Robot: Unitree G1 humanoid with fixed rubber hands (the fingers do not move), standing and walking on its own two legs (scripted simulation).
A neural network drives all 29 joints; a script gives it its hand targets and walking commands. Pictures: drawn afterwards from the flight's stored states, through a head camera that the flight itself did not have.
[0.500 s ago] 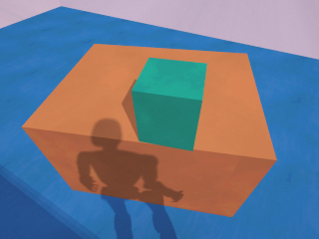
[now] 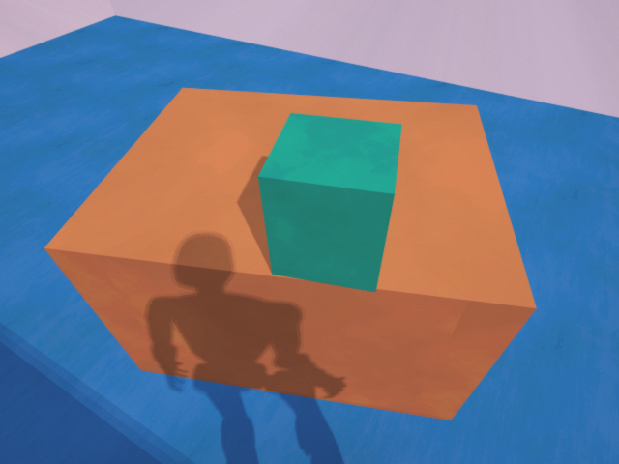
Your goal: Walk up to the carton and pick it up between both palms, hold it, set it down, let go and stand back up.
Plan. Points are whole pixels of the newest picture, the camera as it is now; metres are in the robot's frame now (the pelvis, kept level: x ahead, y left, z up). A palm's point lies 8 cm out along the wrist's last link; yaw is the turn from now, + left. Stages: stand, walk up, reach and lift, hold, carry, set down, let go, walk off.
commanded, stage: stand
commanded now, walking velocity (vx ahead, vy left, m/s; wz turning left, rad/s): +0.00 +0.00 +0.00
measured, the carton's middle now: (333, 203) +0.60 -0.01 -0.02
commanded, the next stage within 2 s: none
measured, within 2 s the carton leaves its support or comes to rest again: neither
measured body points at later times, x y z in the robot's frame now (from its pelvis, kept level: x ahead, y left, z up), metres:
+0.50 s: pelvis +0.00 +0.01 +0.00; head +0.01 +0.01 +0.45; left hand +0.03 +0.25 -0.15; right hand +0.02 -0.23 -0.15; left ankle +0.01 +0.11 -0.74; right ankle +0.03 -0.13 -0.74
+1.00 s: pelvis +0.01 +0.01 +0.00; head +0.02 +0.01 +0.45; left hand +0.03 +0.24 -0.15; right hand +0.01 -0.22 -0.15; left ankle +0.01 +0.11 -0.74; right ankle +0.03 -0.13 -0.74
